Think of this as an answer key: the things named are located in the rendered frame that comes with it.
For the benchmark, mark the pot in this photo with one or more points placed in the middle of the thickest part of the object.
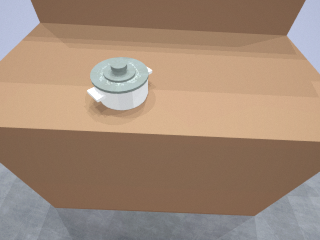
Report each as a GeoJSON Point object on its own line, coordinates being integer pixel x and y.
{"type": "Point", "coordinates": [123, 101]}

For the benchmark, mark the knob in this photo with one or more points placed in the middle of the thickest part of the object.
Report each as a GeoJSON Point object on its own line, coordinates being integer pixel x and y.
{"type": "Point", "coordinates": [118, 65]}

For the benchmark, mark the table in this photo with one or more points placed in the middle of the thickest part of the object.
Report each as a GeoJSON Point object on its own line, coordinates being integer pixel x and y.
{"type": "Point", "coordinates": [230, 124]}

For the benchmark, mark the lid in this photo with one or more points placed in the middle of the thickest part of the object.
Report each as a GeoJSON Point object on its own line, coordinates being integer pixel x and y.
{"type": "Point", "coordinates": [108, 81]}

